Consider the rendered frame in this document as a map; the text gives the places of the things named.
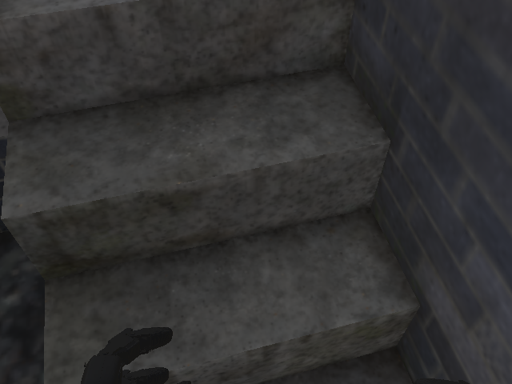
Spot robot left hand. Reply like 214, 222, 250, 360
81, 327, 191, 384

